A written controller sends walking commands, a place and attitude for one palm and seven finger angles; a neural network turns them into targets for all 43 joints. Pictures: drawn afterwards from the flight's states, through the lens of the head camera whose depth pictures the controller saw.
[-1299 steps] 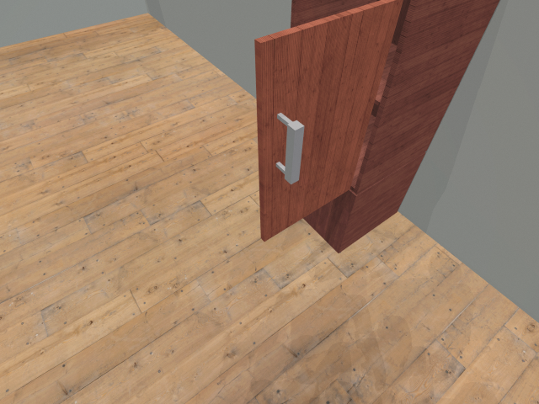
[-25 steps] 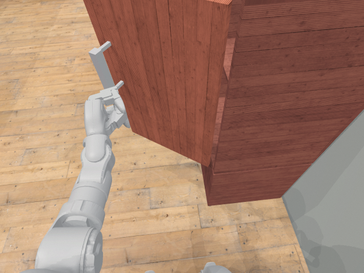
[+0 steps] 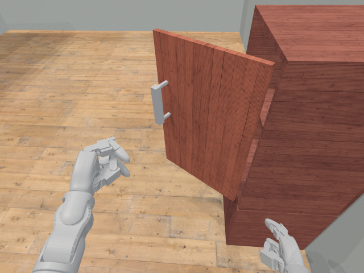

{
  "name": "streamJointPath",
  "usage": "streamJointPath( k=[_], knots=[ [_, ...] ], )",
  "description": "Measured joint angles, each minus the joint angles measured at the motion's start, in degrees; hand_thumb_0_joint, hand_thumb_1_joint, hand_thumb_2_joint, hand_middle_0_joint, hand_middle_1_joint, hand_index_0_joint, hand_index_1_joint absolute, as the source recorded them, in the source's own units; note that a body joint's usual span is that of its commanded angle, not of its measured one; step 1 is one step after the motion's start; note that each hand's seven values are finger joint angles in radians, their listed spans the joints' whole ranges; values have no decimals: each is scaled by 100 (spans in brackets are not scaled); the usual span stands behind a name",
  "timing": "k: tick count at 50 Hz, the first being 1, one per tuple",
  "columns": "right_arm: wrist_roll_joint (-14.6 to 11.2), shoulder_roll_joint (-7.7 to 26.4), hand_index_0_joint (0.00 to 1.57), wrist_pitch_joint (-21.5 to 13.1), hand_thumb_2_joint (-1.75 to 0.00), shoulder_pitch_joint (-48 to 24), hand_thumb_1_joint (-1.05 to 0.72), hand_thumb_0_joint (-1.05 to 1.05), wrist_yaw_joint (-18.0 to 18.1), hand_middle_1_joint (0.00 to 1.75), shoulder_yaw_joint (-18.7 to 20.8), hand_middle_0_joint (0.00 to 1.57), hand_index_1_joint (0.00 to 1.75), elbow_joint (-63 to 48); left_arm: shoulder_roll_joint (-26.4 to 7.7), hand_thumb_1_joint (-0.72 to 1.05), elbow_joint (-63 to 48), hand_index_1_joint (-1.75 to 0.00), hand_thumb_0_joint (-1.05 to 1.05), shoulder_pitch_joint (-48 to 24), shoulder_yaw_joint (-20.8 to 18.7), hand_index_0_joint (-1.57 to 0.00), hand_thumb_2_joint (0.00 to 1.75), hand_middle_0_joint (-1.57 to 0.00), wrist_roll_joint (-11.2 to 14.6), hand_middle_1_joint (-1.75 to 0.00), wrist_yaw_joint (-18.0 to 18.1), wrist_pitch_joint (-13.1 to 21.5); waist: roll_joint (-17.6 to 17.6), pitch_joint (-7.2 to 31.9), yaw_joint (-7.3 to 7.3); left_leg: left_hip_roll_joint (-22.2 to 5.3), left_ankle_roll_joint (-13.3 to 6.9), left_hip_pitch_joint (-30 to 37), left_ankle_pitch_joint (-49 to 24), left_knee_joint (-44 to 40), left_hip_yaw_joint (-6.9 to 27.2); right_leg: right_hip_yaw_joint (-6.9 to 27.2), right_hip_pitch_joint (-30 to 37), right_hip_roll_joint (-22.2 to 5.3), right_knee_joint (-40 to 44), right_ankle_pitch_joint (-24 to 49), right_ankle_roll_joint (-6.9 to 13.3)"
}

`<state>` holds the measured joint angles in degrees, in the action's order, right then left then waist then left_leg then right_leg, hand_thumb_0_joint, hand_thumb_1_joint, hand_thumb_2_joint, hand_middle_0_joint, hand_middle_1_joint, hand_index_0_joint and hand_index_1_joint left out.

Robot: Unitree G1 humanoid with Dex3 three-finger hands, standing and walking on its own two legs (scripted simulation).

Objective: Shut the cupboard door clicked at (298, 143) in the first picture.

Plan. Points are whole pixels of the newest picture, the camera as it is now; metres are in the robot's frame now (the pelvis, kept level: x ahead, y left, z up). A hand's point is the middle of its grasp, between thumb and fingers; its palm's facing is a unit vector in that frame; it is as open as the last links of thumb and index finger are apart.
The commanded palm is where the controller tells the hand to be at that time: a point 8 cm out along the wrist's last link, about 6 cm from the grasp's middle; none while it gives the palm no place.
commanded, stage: draw the hand back to the body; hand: left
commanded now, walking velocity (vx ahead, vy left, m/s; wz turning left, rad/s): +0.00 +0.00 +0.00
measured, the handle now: (162, 102) +0.65 +0.13 +0.02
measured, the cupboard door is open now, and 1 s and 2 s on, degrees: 55 55 55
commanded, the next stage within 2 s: step back with the hand held close in 0.84 s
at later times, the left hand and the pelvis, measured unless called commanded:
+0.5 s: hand (15, 194) +0.19 +0.29 +0.17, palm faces +0.45 -0.78 -0.44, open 6.4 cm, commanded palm +0.15 +0.32 +0.18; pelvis +0.01 +0.02 +0.01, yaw +1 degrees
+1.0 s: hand (28, 196) +0.19 +0.26 +0.17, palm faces +0.45 -0.79 -0.42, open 7.4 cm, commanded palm +0.14 +0.30 +0.18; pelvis +0.00 +0.00 +0.01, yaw +1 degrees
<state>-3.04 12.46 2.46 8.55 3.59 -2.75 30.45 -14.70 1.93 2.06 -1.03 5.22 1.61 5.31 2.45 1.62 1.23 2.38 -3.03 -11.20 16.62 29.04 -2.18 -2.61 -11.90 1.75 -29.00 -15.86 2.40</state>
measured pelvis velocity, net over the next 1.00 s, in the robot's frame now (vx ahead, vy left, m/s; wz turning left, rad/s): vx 0.00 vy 0.00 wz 0.02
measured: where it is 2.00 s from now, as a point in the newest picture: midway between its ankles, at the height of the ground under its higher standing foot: outside the picture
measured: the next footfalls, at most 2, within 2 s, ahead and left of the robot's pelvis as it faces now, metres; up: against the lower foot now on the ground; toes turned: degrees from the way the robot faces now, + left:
none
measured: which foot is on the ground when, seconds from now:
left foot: down 0.00-1.00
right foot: down 0.00-1.00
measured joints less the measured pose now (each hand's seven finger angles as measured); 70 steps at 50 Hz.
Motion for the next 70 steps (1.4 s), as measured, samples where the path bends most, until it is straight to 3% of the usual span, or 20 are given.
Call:
streamJointPath(
  k=[9,19,26,35,47,50,55,60,70],
  knots=[
    [136,-36,20,-107,-90,101,-90,1,-54,30,-152,20,30,123,-179,90,-1301,-98,1,1073,-381,-82,90,-83,-78,-97,204,-411,182,-205,198,106,-89,515,-156,-480,88,-59,581,-86,552,164,-104],
    [184,0,20,-128,-90,304,-90,2,-107,30,-31,20,30,369,-527,89,-2158,-68,1,2074,-1341,-55,90,-55,-28,-67,281,-411,248,-168,190,138,-121,659,-171,-607,91,-52,740,-112,710,194,-156],
    [167,132,20,-333,-90,407,-90,2,-97,30,124,20,30,455,-732,89,-2491,-47,1,2640,-1965,-36,90,-37,-3,-47,376,-307,266,-119,234,125,-110,644,-166,-572,102,-65,748,-100,719,210,-152],
    [179,178,20,-533,-90,284,-90,2,-31,30,160,20,30,546,-440,89,-2287,-34,1,2403,-1763,-23,90,-24,-47,-33,449,-198,199,-223,278,137,-88,593,-262,-581,145,-117,659,-118,613,222,-109],
    [199,88,20,-654,-90,284,-90,2,-9,30,119,20,30,550,-598,89,-2418,-31,1,2481,-1827,-21,90,-22,-10,-30,412,-101,213,-168,196,5,17,642,-213,-547,108,-77,722,17,668,243,-3],
    [183,93,20,-576,-90,289,-90,2,-21,30,137,20,30,524,-615,89,-2341,-31,1,2498,-1899,-21,90,-22,6,-30,378,-64,243,-152,182,-20,30,552,-216,-516,118,-90,653,41,672,254,12],
    [174,183,20,-364,-90,261,-90,2,-45,30,242,20,30,470,-638,89,-2246,-31,1,2596,-2046,-21,90,-21,-43,-30,431,226,301,-42,39,-104,38,-78,-49,-27,231,-219,222,121,559,254,38],
    [161,277,20,-173,-90,259,-90,2,28,30,357,20,30,455,-638,89,-2490,-31,1,2870,-1944,-21,90,-21,-62,-30,475,289,159,-95,-33,-4,-22,-319,-24,79,176,-180,-132,5,220,123,-24],
    [156,168,20,81,-90,157,-90,2,143,30,365,20,30,106,-1221,89,-2976,-31,1,2986,-2354,-21,90,-22,-39,-30,557,337,-61,-114,-123,119,-141,-562,-129,138,-45,20,-559,-137,-151,126,-155]
  ],
)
